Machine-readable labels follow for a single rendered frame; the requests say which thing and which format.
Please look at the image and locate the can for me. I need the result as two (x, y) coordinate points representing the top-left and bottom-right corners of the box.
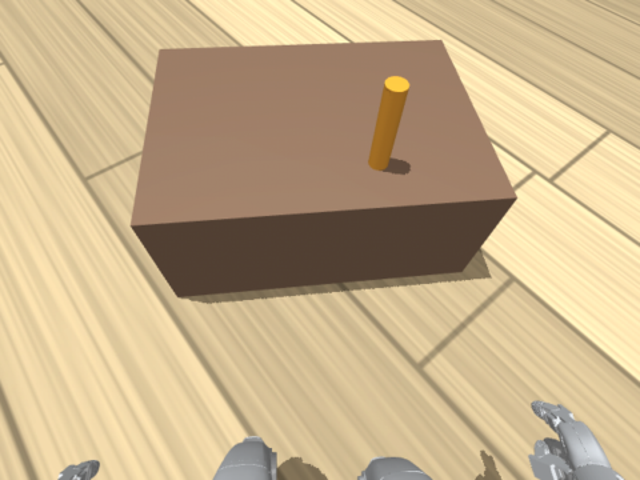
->
(368, 76), (410, 170)

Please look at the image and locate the right robot hand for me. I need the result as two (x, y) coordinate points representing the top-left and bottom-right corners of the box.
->
(528, 401), (612, 480)

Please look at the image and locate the left robot hand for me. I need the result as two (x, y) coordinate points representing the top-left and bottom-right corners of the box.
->
(58, 460), (100, 480)

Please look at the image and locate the right robot arm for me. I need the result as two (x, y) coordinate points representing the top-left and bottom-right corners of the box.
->
(572, 464), (625, 480)

